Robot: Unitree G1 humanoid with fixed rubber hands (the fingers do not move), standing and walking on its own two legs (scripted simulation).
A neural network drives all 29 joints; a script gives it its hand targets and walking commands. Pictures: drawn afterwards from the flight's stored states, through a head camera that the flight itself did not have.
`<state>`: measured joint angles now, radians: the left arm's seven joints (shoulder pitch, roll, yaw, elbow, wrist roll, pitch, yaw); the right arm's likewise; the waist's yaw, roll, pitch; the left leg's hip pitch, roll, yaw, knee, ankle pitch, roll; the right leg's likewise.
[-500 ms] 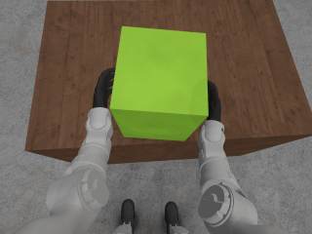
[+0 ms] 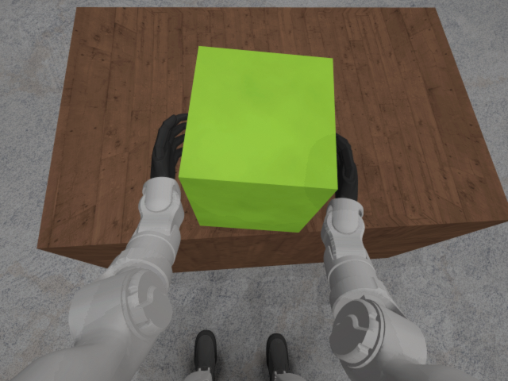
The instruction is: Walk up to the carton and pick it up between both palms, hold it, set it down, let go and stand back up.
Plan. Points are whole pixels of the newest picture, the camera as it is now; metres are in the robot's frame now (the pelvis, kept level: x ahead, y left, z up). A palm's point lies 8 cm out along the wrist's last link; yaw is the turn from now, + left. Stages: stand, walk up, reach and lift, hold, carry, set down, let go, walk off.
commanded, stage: reach and lift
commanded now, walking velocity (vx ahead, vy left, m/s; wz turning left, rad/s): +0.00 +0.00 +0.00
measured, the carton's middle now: (256, 154) +0.48 -0.03 -0.06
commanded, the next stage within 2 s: none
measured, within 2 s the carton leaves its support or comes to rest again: leaves its support in 0.36 s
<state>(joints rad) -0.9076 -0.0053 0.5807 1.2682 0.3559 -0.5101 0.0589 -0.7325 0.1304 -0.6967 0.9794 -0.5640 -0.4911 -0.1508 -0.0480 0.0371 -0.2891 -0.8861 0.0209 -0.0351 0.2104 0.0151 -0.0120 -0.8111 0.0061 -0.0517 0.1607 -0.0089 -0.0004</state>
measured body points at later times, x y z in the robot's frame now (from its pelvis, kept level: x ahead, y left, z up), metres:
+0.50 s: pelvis -0.02 +0.01 -0.01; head +0.10 +0.04 +0.42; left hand +0.42 +0.13 -0.04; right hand +0.39 -0.16 +0.00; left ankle +0.02 +0.12 -0.73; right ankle -0.01 -0.12 -0.73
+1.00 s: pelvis -0.03 +0.00 +0.01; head +0.01 +0.03 +0.46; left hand +0.42 +0.13 +0.09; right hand +0.38 -0.15 +0.10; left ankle +0.01 +0.12 -0.73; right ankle -0.01 -0.12 -0.73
